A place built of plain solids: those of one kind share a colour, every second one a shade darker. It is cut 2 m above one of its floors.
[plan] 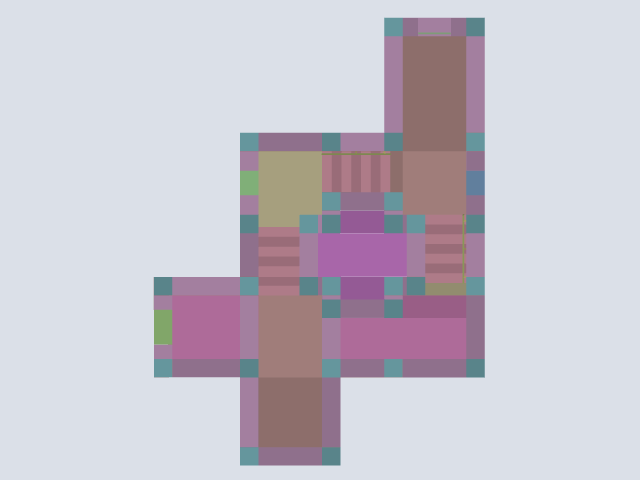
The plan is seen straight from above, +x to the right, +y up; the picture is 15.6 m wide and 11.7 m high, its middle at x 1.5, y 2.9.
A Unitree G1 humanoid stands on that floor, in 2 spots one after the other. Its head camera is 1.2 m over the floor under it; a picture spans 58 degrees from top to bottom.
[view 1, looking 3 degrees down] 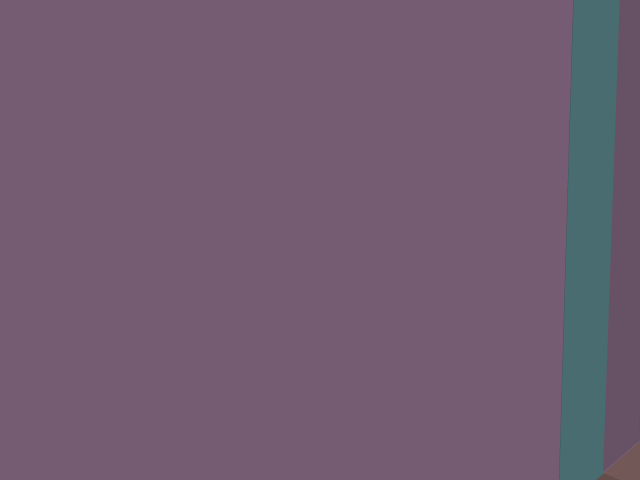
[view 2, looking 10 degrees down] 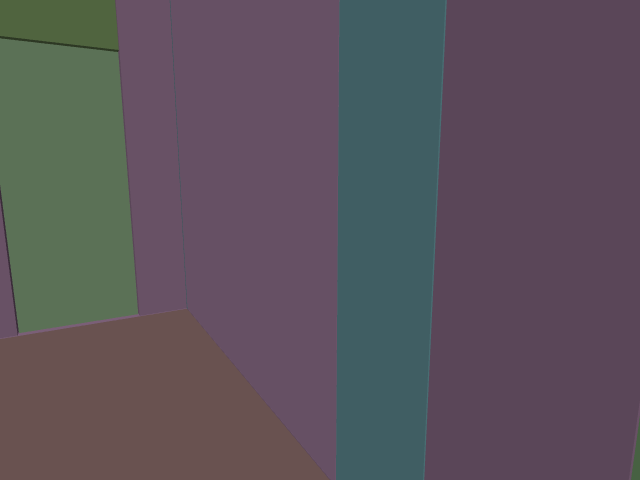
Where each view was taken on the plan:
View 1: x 4.29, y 7.32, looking -37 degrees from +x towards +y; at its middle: wall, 0.97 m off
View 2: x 4.29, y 4.29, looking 60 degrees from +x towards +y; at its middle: wall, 1.58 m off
